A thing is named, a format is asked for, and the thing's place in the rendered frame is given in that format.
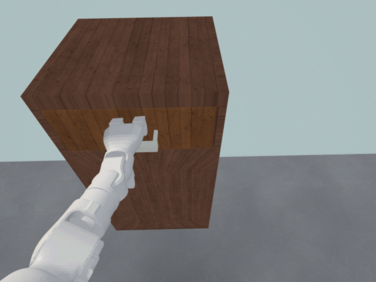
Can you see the left robot hand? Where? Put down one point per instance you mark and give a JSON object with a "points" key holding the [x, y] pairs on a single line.
{"points": [[127, 136]]}

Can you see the cabinet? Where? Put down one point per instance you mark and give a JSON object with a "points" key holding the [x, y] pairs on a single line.
{"points": [[126, 63]]}

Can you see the left robot upper arm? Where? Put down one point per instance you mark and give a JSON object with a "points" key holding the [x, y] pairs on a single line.
{"points": [[70, 255]]}

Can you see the robot left forearm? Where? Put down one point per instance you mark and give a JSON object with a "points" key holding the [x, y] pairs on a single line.
{"points": [[94, 209]]}

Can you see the drawer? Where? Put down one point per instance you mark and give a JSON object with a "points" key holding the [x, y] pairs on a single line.
{"points": [[178, 128]]}

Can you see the handle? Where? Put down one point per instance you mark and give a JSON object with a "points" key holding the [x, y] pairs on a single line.
{"points": [[149, 146]]}

